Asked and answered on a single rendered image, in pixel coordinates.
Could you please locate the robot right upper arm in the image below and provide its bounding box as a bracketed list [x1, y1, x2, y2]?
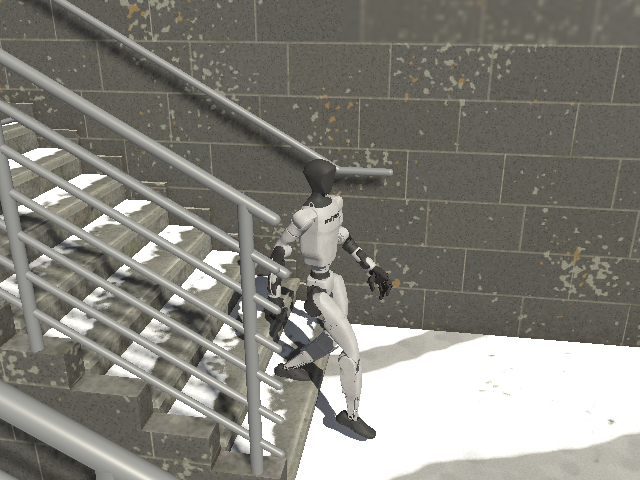
[273, 207, 317, 258]

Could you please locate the robot left forearm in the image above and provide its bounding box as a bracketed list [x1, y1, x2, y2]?
[342, 233, 376, 272]

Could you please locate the robot left shin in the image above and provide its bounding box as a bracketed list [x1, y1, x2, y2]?
[284, 335, 339, 370]

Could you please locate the robot left foot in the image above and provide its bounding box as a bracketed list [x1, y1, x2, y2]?
[275, 363, 313, 381]

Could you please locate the robot left upper arm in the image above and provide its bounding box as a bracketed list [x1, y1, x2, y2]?
[325, 195, 349, 244]

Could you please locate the right robot hand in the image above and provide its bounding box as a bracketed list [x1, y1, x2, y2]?
[264, 296, 286, 323]

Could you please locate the robot right forearm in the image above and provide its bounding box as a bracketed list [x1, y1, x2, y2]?
[267, 246, 285, 298]

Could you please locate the left robot hand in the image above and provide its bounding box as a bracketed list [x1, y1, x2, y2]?
[367, 266, 393, 300]

